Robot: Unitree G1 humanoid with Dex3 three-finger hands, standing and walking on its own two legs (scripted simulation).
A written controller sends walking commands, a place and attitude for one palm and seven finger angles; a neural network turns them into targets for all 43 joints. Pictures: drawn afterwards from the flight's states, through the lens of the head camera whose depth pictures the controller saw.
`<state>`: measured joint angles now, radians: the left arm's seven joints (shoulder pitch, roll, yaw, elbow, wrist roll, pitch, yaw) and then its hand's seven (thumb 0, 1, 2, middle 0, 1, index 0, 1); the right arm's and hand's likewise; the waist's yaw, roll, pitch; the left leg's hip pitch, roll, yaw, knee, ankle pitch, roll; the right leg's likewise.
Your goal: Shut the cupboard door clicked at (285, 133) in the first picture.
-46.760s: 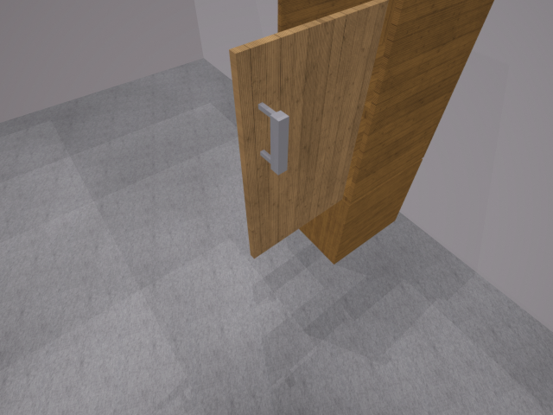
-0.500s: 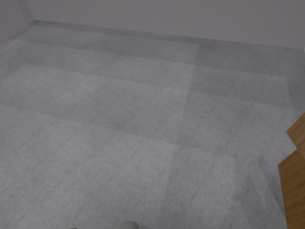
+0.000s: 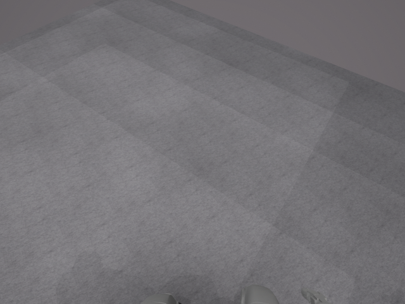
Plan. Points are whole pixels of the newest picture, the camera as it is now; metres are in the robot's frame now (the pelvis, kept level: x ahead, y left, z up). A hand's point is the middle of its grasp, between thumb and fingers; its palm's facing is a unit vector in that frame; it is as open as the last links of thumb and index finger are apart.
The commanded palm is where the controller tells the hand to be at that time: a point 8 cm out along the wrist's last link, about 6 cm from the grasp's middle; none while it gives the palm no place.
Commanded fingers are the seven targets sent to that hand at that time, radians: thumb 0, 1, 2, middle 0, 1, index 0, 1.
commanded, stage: walk to a spot facing it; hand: left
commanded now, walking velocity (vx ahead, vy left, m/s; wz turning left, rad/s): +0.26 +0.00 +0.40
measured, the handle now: out of the picture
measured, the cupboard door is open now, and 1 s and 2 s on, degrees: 23 23 23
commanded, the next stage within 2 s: turn to face it in 0.06 s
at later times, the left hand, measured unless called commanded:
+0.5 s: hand (154, 251) +0.24 +0.13 -0.15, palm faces +0.02 -0.98 -0.22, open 7.1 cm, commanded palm none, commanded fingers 0.00 0.90 0.90 -0.20 -0.30 -0.20 -0.30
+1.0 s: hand (159, 192) +0.39 +0.15 -0.15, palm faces -0.31 -0.92 -0.23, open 7.4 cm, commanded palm none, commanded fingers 0.00 0.90 0.90 -0.20 -0.30 -0.20 -0.30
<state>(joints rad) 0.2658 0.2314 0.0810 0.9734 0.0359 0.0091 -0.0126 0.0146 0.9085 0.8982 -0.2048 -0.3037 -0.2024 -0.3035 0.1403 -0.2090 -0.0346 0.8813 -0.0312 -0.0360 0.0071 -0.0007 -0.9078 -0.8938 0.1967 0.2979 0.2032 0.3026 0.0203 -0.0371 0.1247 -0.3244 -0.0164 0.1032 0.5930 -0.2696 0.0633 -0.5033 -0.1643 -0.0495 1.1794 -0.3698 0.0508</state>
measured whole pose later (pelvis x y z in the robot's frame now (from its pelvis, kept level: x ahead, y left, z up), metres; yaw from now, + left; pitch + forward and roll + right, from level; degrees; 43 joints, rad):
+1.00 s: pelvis +0.21 -0.02 +0.01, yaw -20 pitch +0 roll -2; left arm 0.13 0.26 0.09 0.90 0.03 0.08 -0.03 0.01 0.91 0.90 -0.20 -0.30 -0.20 -0.30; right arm 0.20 -0.21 -0.04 0.91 -0.03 0.02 -0.02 0.00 -0.90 -0.89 0.20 0.30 0.21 0.30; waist 0.00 0.01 0.11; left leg -0.17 0.14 0.23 0.55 -0.35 0.00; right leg -0.38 -0.03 -0.07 0.79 -0.40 0.03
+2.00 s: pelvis +0.25 -0.03 +0.00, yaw -54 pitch +1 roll -1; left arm 0.17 0.23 0.06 0.89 0.03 0.06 -0.01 0.01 0.90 0.90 -0.21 -0.30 -0.21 -0.30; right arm 0.17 -0.24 -0.05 0.86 -0.01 0.04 -0.02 0.00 -0.91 -0.89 0.20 0.30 0.20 0.30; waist 0.00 -0.01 0.09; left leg -0.40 0.06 0.05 0.76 -0.38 -0.07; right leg -0.31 0.02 0.06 0.57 -0.28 0.01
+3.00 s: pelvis +0.26 -0.04 +0.01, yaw -89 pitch +0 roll -2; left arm 0.13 0.26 0.07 0.90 0.02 0.07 -0.03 0.01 0.91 0.90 -0.20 -0.30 -0.20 -0.30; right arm 0.24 -0.22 -0.03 0.89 -0.03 0.02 -0.02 0.00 -0.90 -0.89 0.20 0.30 0.21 0.30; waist -0.02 0.03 0.09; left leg -0.27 0.17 0.18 0.57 -0.29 -0.03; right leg -0.34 -0.01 -0.06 0.74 -0.41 0.03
